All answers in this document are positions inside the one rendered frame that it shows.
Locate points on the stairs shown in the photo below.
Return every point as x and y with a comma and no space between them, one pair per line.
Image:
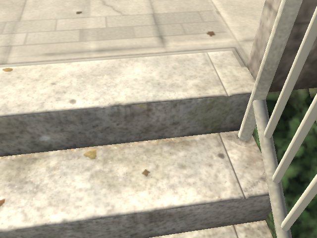
174,169

